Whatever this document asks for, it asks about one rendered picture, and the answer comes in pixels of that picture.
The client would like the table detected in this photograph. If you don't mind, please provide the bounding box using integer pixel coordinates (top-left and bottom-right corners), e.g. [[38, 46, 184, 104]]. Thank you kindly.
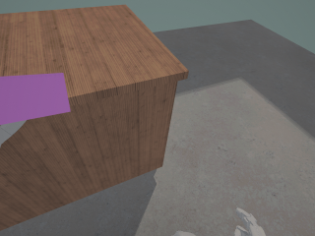
[[0, 4, 189, 231]]

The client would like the robot left hand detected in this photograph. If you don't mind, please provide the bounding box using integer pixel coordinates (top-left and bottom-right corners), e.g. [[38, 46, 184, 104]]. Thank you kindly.
[[0, 120, 27, 147]]

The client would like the robot right hand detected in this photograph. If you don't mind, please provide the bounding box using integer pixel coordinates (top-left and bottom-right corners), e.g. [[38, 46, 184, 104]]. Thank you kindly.
[[234, 207, 266, 236]]

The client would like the sponge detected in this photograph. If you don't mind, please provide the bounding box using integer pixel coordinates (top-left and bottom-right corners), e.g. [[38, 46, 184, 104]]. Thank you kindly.
[[0, 73, 71, 125]]

